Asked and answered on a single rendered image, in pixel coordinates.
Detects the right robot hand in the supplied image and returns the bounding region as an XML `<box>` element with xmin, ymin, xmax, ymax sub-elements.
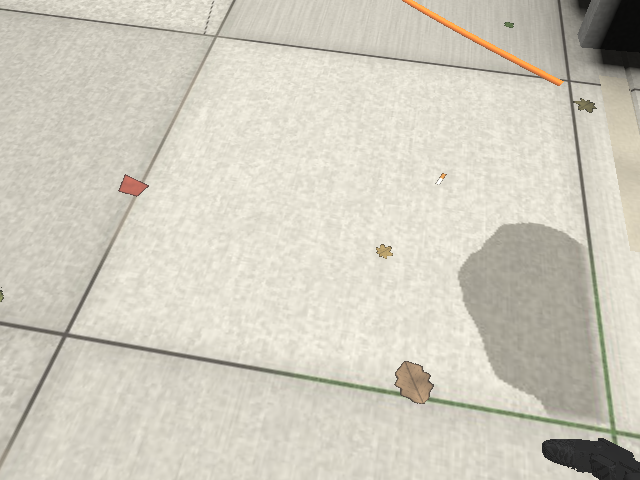
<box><xmin>542</xmin><ymin>438</ymin><xmax>640</xmax><ymax>480</ymax></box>

